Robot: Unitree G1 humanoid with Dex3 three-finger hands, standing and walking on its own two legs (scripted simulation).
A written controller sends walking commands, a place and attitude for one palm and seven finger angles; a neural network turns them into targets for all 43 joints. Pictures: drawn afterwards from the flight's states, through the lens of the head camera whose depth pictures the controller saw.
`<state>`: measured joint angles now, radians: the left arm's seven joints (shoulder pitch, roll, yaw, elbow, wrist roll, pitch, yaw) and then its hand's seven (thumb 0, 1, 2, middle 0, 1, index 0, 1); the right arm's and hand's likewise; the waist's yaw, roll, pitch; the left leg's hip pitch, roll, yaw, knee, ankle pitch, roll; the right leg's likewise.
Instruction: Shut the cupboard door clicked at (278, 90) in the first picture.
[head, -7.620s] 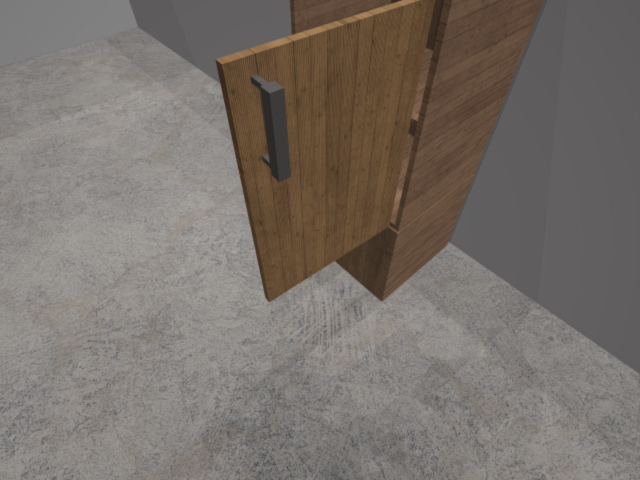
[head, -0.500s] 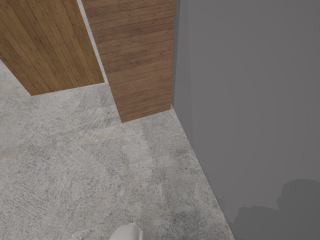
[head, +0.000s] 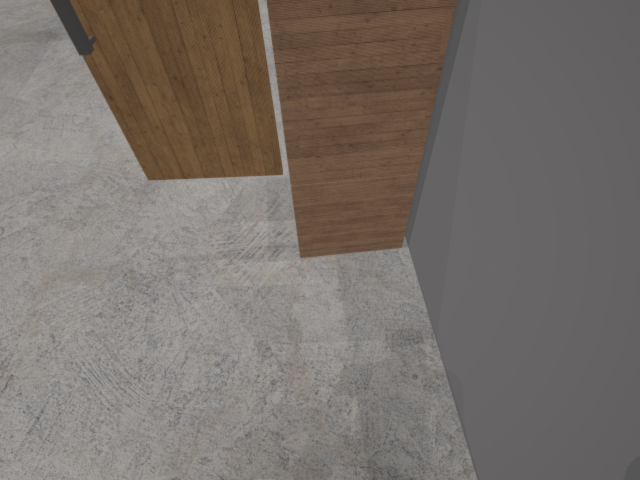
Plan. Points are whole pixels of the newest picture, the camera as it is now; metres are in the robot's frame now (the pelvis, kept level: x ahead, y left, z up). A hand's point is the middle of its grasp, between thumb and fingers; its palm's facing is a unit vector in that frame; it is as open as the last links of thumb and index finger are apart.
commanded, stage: take the last steps up to it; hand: left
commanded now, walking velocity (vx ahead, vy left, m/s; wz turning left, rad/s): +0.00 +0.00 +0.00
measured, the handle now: (70, 9) +0.90 +0.54 +0.15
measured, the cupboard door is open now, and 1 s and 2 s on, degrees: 86 86 86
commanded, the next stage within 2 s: come to a stop and stand still in 1.34 s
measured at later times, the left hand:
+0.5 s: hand out of the picture +0.07 +0.27 -0.16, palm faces +0.18 -0.96 -0.21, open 7.4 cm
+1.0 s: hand (150, 386) +0.26 +0.29 -0.14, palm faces +0.27 -0.93 -0.25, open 7.0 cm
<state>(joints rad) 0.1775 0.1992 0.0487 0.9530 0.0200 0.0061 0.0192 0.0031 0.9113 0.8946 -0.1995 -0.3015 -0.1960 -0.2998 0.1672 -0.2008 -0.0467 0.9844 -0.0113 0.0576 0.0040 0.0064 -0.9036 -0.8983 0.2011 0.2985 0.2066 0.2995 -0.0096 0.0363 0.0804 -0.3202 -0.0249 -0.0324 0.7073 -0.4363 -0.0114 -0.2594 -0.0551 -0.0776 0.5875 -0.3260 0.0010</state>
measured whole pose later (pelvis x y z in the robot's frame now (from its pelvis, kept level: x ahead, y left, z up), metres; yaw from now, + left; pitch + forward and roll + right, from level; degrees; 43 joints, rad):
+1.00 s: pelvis +0.24 +0.09 +0.02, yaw +12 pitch +1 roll +1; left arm 0.22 0.16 0.08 1.03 0.02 -0.08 0.02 -0.03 0.97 0.89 -0.20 -0.30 -0.20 -0.30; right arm 0.28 -0.19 -0.07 1.08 -0.03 0.02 0.02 0.01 -0.91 -0.90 0.20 0.30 0.20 0.30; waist -0.02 0.02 0.05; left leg -0.54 0.10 0.03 0.97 -0.21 -0.04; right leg -0.17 -0.08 -0.18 0.38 -0.21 -0.02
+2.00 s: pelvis +0.43 +0.27 +0.01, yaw +9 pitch +1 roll -1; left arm 0.14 0.18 0.06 1.01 0.01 0.06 0.04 0.00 0.91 0.89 -0.20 -0.30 -0.20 -0.30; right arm 0.23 -0.14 -0.03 1.03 -0.03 0.02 -0.04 0.00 -0.91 -0.90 0.20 0.30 0.20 0.30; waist -0.02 -0.02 0.08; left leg -0.22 0.01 0.11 0.50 -0.30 0.06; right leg -0.39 -0.01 0.00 0.96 -0.48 0.02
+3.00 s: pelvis +0.35 +0.26 +0.01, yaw +9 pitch -1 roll +0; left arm 0.39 0.17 -0.01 1.07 0.02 0.00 0.03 0.00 0.91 0.89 -0.20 -0.30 -0.20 -0.30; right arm 0.33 -0.17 -0.01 1.09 -0.01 0.00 0.00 0.01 -0.91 -0.90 0.20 0.30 0.20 0.30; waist -0.01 -0.02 0.00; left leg -0.30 -0.01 0.11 0.46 -0.15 0.06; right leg -0.23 -0.03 0.01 0.48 -0.24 0.03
